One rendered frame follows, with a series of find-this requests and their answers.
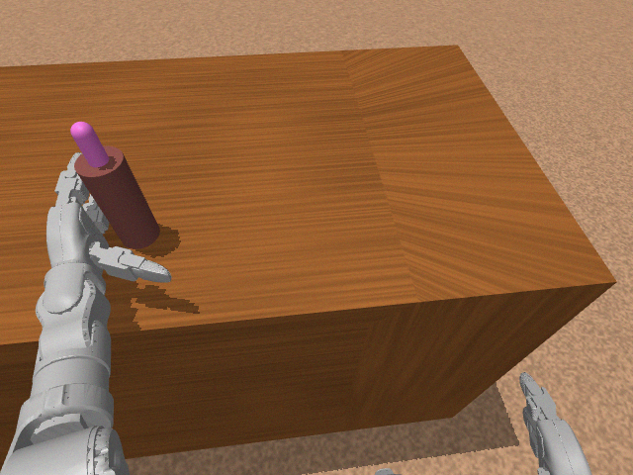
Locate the bottle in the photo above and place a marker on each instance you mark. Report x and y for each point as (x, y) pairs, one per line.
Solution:
(109, 179)

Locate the right robot hand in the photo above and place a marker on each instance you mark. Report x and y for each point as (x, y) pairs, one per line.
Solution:
(551, 439)

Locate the left robot arm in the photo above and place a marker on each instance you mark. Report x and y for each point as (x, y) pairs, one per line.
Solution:
(65, 428)

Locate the left robot hand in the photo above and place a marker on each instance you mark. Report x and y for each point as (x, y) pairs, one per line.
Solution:
(74, 234)

